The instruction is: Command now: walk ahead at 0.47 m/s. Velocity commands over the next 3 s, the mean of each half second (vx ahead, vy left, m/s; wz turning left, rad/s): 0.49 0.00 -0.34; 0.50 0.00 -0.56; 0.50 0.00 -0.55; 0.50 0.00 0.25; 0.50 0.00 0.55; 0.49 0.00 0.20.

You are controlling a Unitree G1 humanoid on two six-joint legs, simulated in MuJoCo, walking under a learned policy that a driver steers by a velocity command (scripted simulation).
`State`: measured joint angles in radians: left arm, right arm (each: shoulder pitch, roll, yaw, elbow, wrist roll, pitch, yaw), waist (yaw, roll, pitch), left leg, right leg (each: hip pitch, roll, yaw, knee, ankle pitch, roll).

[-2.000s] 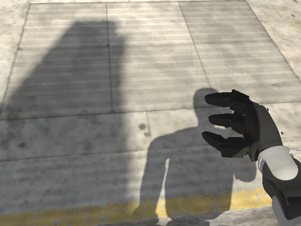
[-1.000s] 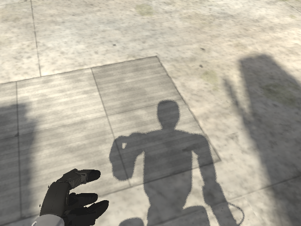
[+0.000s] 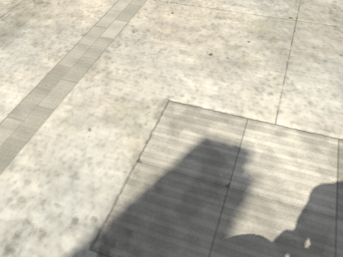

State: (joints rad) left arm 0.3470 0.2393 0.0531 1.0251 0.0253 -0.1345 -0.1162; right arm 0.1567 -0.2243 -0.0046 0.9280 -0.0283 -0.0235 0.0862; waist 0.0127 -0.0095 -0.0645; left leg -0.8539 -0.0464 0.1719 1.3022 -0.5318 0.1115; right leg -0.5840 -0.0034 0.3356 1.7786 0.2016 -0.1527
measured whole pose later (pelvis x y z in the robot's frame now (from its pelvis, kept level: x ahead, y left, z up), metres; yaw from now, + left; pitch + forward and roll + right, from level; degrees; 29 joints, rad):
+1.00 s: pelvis +0.60 -0.02 +0.10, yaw -30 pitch +4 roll +1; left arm 0.37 0.28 0.09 0.73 -0.03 -0.05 0.01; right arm 0.05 -0.24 -0.03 0.62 -0.01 -0.14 -0.01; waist 0.06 -0.03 -0.03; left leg -0.57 0.00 -0.02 0.61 -0.11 0.00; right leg -0.26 0.08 0.21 0.94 -0.54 -0.03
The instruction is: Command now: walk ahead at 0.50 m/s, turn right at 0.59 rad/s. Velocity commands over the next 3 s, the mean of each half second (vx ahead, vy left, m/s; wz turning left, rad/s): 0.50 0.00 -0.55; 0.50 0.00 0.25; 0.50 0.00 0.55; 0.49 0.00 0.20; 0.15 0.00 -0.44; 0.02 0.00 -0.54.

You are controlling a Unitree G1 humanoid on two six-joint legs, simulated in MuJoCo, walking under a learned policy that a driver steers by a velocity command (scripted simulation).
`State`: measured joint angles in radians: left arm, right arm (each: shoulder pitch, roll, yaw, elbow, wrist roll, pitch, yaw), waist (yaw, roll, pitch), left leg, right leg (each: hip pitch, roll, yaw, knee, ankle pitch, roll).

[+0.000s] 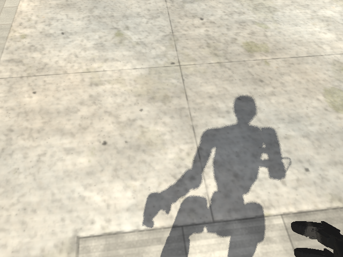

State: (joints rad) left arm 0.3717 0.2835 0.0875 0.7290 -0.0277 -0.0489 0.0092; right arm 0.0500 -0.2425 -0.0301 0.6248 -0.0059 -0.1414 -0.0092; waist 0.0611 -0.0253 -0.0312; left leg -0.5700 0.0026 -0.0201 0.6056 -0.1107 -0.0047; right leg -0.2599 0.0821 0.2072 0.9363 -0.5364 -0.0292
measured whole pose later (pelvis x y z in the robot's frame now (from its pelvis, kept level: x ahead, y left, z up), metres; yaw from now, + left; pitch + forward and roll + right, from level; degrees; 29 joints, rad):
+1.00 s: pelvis +0.50 -0.08 +0.00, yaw -4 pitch +3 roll -1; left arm 0.33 0.26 0.09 0.81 -0.01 -0.05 0.03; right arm 0.07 -0.25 -0.06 0.70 0.02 -0.05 0.06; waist 0.02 0.02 0.02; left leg -0.56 -0.02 0.06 0.63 -0.12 0.12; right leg 0.04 -0.08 -0.23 0.57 -0.49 0.04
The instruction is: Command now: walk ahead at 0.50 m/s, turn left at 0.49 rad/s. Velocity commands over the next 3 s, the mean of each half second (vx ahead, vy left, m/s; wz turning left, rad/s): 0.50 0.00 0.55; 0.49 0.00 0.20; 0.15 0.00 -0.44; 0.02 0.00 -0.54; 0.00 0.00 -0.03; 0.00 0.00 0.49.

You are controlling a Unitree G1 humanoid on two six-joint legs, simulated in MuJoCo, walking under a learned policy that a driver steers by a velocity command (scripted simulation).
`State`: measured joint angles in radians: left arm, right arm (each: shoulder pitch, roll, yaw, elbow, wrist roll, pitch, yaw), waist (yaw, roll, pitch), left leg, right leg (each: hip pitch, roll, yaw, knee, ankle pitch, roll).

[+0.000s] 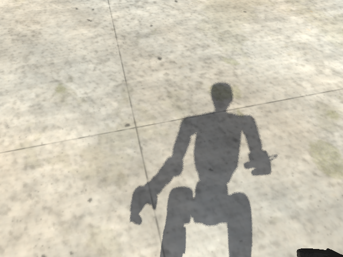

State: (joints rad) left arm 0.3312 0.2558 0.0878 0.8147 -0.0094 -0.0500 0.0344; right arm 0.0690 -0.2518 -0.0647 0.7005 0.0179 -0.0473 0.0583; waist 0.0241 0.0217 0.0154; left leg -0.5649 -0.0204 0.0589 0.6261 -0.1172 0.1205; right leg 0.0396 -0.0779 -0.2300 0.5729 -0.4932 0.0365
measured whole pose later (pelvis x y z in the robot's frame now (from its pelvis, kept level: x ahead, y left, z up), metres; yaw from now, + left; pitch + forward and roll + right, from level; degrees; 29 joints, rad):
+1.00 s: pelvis +0.50 +0.12 +0.02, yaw +22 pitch +3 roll -1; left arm 0.39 0.28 0.06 0.86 -0.02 -0.06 0.00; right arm 0.03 -0.24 -0.04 0.60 -0.02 -0.08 0.02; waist 0.09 0.00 0.02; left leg -0.47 0.02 0.02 0.58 -0.14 0.03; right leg -0.21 -0.02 0.04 0.81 -0.51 0.02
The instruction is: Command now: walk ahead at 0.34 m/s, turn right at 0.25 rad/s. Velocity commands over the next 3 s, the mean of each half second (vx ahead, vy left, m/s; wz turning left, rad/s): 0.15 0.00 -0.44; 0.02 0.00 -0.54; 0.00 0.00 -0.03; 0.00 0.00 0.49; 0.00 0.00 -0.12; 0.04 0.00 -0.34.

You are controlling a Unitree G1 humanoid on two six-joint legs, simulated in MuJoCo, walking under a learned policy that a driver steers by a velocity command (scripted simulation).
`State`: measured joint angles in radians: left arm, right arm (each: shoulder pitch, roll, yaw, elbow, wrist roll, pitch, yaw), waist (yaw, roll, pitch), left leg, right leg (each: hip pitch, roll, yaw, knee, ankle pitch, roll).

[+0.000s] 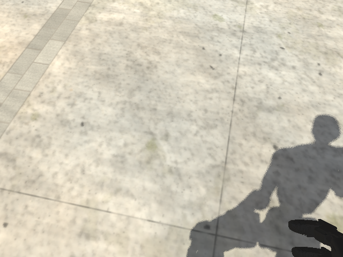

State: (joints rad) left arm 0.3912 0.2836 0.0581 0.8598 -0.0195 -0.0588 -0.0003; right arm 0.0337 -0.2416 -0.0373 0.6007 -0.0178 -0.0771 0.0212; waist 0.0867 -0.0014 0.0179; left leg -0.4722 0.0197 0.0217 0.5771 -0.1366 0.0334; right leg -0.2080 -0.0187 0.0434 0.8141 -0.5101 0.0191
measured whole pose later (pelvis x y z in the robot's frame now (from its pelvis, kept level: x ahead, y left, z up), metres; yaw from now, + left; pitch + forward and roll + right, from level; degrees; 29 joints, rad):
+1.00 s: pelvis +0.14 +0.00 +0.01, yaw -33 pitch +2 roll -1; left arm 0.18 0.34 0.11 0.63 -0.01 0.05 0.03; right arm 0.18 -0.25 -0.07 0.72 -0.02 0.00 -0.03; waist -0.02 -0.05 0.02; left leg -0.28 0.01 -0.01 0.49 -0.24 0.01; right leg -0.57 0.11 0.14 1.14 -0.43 0.05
